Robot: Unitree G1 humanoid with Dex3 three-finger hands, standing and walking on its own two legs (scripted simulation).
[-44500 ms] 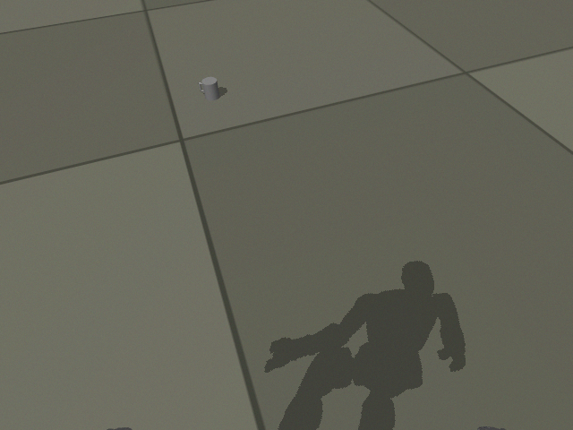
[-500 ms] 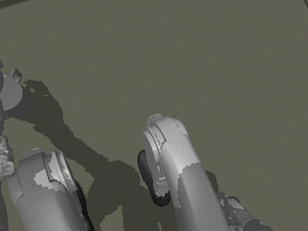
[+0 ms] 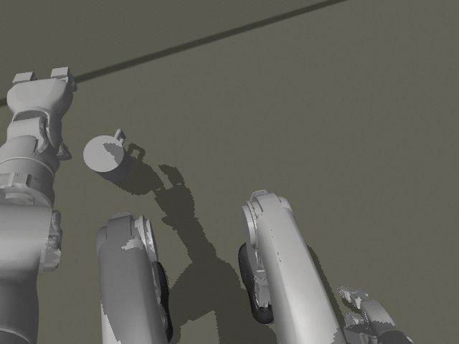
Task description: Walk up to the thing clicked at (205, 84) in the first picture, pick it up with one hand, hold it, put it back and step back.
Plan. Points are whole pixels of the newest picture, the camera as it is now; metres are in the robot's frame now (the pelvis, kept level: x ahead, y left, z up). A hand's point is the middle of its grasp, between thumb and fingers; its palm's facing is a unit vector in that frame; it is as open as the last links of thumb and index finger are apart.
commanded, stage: withdraw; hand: left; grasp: from above
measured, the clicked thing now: (112, 153) +0.50 +0.22 -0.34
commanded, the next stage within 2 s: home in 0.36 s
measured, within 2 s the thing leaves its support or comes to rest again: neither
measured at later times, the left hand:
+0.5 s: hand (81, 137) +0.51 +0.26 -0.22, palm faces -0.39 -0.04 -0.92, open 13.6 cm
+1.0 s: hand (42, 169) +0.39 +0.25 -0.04, palm faces -0.34 -0.50 -0.79, open 8.4 cm
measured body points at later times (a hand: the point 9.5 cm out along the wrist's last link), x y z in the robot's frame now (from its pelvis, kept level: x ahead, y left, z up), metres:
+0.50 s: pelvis -0.01 +0.00 -0.06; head +0.25 +0.06 +0.31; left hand +0.52 +0.25 -0.17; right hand +0.00 -0.26 -0.15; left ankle +0.09 +0.14 -0.36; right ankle +0.10 -0.13 -0.36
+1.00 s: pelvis +0.01 +0.00 +0.08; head +0.19 +0.04 +0.49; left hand +0.41 +0.27 +0.01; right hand +0.15 -0.26 -0.04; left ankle +0.09 +0.14 -0.36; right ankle +0.10 -0.13 -0.36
